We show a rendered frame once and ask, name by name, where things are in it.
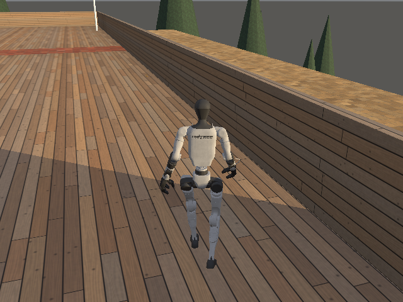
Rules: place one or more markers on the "robot right foot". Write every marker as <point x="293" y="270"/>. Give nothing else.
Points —
<point x="211" y="263"/>

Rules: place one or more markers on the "right robot forearm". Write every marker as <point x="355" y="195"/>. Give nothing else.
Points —
<point x="231" y="163"/>

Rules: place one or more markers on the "robot right shin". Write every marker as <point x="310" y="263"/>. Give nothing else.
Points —
<point x="213" y="238"/>

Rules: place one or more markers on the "left robot forearm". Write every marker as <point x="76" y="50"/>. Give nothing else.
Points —
<point x="169" y="168"/>

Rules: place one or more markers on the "robot left upper arm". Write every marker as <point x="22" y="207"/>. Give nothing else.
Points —
<point x="178" y="143"/>

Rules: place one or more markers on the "robot right upper arm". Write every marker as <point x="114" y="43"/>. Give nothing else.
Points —
<point x="221" y="132"/>

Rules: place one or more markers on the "right robot hand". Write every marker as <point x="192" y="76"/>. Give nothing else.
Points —
<point x="233" y="173"/>

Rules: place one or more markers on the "left robot hand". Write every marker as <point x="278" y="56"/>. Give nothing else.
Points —
<point x="163" y="185"/>

